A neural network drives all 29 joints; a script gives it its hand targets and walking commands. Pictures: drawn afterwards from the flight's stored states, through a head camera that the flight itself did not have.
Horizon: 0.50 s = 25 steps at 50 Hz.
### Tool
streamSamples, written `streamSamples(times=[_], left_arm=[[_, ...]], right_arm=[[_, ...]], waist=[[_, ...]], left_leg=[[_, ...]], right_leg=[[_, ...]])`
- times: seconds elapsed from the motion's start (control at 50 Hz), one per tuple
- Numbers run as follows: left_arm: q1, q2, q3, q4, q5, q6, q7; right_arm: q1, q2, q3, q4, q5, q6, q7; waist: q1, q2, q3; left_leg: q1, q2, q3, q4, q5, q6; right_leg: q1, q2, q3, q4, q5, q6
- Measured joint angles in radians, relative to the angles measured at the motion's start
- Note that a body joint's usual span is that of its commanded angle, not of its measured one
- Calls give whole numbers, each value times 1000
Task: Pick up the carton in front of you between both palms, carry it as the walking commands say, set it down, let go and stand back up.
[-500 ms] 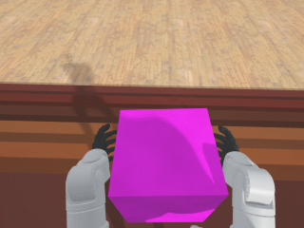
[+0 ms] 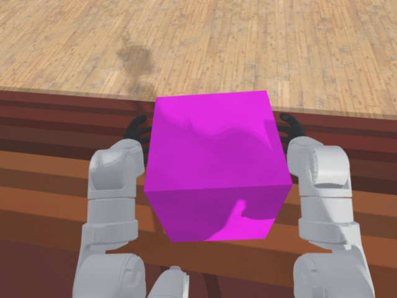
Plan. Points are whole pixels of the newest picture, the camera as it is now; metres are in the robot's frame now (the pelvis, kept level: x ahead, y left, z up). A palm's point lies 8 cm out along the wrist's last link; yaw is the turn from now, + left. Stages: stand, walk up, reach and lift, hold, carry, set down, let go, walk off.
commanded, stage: carry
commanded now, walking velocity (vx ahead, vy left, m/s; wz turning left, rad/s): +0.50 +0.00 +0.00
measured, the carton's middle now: (214, 173) +0.37 +0.02 +0.02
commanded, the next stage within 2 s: none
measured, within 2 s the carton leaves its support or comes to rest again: neither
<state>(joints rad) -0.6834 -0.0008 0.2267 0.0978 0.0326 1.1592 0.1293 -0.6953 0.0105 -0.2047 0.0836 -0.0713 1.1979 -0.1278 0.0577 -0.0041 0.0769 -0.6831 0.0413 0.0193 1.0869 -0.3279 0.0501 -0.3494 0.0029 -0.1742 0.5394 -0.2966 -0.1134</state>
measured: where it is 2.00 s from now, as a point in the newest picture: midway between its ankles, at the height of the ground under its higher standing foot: (227, 125)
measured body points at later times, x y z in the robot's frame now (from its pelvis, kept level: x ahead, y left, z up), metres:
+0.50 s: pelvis +0.35 +0.01 -0.05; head +0.39 +0.01 +0.40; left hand +0.74 +0.13 +0.08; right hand +0.72 -0.17 +0.08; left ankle +0.22 +0.09 -0.73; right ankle +0.48 -0.05 -0.77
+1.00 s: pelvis +0.72 +0.01 -0.23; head +0.78 +0.00 +0.21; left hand +1.11 +0.16 -0.14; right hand +1.09 -0.15 -0.15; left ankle +0.77 +0.06 -0.95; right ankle +0.57 -0.08 -0.79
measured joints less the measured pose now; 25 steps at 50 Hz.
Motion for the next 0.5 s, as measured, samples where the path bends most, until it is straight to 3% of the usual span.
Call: streamSamples(times=[0.08,0.16,0.2,0.26,0.28,0.32,0.38,0.44,0.48,0.5], left_arm=[[-5,-16,17,-39,4,-11,0],[-2,-26,24,-85,11,-1,0],[6,-13,22,-94,8,6,-4],[29,-14,30,-96,15,19,-5],[35,-20,33,-100,23,28,-5],[37,-35,43,-113,39,42,-6],[20,-43,57,-136,55,54,-7],[11,-44,57,-153,68,53,-11],[7,-45,51,-140,81,46,-16],[2,-46,46,-122,88,43,-17]], right_arm=[[13,16,-15,-53,-4,-15,-2],[30,27,-19,-100,-2,-17,-2],[35,41,-14,-95,-9,-26,-2],[39,41,1,-60,-5,-30,-3],[45,36,7,-53,5,-27,-5],[56,23,18,-54,33,-24,-12],[44,7,25,-57,69,-29,-24],[15,-1,20,-45,82,-39,-26],[0,-9,14,-22,86,-42,-24],[-5,-15,11,-8,84,-40,-20]], waist=[[-8,8,-3],[-43,5,-30],[-80,-33,-36],[-135,-31,-33],[-150,-20,-30],[-176,-5,-18],[-195,-14,-8],[-202,-34,-22],[-179,-47,-46],[-156,-50,-59]], left_leg=[[5,-9,21,-281,129,-4],[92,-51,84,-414,243,35],[174,-88,99,-449,126,38],[227,-111,95,-438,37,45],[249,-111,88,-450,31,43],[297,-110,72,-476,10,47],[359,-109,62,-485,-44,42],[410,-118,57,-414,-155,31],[433,-124,66,-295,-239,28],[433,-117,81,-201,-189,31]], right_leg=[[84,11,17,-24,-65,18],[129,10,19,103,-180,35],[78,-27,39,331,-150,45],[-84,4,156,677,-213,75],[-133,12,174,711,-219,80],[-205,14,185,625,-183,89],[-284,4,177,429,46,95],[-268,-4,157,121,423,92],[-210,-2,122,-12,593,86],[-166,1,101,-39,644,73]])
